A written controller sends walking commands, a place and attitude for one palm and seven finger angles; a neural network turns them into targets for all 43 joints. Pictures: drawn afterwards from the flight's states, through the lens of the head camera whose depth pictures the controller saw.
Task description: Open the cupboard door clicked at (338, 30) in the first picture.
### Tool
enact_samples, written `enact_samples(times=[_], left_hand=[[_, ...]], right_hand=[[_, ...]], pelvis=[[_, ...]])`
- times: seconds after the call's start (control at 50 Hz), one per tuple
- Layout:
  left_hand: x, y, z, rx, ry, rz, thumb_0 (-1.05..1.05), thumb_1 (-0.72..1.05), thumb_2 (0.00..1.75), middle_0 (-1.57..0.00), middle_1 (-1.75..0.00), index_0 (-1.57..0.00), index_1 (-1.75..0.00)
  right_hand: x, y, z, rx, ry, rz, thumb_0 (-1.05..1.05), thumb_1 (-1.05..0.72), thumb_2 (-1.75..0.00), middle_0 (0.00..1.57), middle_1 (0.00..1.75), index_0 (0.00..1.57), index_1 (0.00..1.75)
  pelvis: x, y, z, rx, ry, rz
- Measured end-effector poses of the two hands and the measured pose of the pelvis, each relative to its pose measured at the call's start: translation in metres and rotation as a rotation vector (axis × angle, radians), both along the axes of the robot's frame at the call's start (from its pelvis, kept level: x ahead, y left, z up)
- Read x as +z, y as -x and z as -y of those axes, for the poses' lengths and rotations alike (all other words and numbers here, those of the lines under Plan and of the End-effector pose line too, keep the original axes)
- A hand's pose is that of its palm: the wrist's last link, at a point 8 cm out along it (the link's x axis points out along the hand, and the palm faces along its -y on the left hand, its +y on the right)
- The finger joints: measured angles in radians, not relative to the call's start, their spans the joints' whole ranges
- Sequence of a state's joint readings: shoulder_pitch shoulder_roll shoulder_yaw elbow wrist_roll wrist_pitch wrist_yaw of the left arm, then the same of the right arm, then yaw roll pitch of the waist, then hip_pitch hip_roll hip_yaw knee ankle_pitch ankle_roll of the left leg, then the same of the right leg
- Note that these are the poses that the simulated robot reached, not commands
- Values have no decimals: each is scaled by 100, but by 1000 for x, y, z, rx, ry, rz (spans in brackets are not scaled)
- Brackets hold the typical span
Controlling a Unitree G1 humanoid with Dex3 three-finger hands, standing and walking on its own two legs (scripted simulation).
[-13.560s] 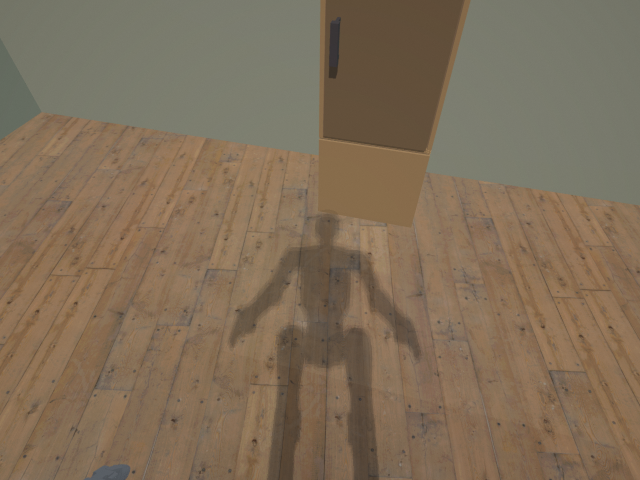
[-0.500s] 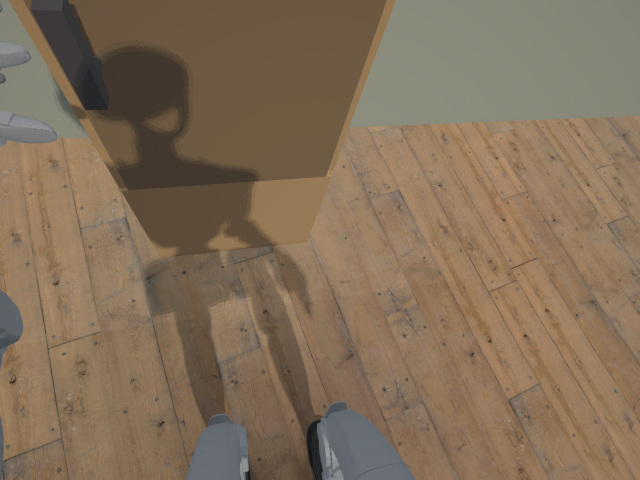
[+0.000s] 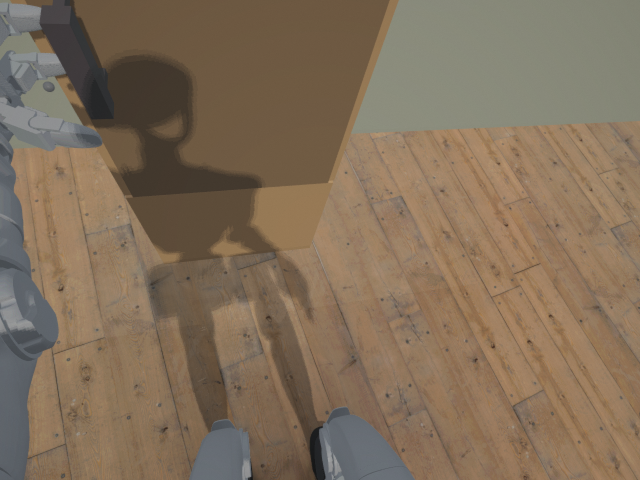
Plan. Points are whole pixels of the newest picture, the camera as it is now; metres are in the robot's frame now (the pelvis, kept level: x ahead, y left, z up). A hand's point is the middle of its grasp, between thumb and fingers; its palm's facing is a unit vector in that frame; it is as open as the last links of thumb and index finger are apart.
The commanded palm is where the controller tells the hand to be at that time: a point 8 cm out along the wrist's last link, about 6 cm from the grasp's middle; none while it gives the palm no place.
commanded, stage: slide the fingers in behind the handle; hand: left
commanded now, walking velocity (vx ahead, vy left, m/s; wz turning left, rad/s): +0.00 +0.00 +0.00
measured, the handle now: (83, 53) +0.59 +0.21 +0.09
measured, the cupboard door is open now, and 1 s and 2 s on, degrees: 0 0 0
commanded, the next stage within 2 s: close the thumb around the handle in 1.08 s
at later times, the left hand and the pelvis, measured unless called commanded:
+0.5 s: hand (78, 89) +0.54 +0.21 +0.09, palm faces +0.04 -1.00 +0.01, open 14.0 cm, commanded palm +0.52 +0.24 +0.09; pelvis +0.00 +0.00 +0.00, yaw +0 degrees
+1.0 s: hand (93, 87) +0.54 +0.19 +0.09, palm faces +0.05 -1.00 +0.00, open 14.0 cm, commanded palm +0.52 +0.23 +0.09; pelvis +0.00 -0.01 +0.00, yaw +0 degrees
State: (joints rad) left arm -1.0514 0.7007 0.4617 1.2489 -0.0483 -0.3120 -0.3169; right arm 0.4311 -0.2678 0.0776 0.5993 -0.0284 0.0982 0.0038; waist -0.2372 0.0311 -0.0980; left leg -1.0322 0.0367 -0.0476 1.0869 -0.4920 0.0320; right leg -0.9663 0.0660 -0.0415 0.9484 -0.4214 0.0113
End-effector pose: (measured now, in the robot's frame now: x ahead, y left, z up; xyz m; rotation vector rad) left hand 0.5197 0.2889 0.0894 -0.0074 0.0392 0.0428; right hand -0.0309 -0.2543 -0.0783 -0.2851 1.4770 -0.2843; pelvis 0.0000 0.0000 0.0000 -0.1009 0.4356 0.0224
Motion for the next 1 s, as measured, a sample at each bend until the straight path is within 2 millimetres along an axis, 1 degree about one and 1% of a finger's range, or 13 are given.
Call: enact_samples(times=[0.12, 0.26, 0.5, 0.76, 0.86, 1.0], left_hand=[[2, 0, 9, -7, -2, 6, -1, -50, 30, -30, -120, -30, -120], [-2, 1, 15, 3, 3, -9, -1, -50, 30, -30, -120, -30, -120], [-3, 0, 27, 0, 6, 8, -1, -50, 30, -30, -120, -30, -120], [-2, 1, 44, 2, 11, 12, -1, -50, 30, -30, -120, -30, -120], [-4, -1, 44, 14, 2, -4, -1, -50, 30, -30, -120, -30, -120], [-1, -1, 41, 11, -10, 17, -1, -50, 30, -30, -120, -30, -120]], right_hand=[[-3, -4, -3, 0, -19, 10, 0, -90, -90, 20, 30, 20, 30], [-4, -8, -2, 0, -26, 20, 0, -90, -90, 20, 30, 20, 30], [-3, -6, 5, 0, -15, 15, 0, -90, -90, 20, 30, 20, 30], [-6, -6, 3, 1, -33, 24, 0, -90, -90, 20, 30, 20, 30], [-7, -5, 3, -1, -33, 37, 0, -90, -90, 20, 30, 20, 30], [-8, -1, 3, -3, -36, 20, 0, -90, -90, 20, 30, 20, 30]], pelvis=[[1, -2, 0, -1, -4, 4], [1, -3, 1, -3, -8, 10], [0, -3, 4, -1, -10, 7], [1, -3, 5, 0, -14, 17], [0, -1, 5, -3, -16, 16], [-1, 0, 6, -2, -17, 10]])
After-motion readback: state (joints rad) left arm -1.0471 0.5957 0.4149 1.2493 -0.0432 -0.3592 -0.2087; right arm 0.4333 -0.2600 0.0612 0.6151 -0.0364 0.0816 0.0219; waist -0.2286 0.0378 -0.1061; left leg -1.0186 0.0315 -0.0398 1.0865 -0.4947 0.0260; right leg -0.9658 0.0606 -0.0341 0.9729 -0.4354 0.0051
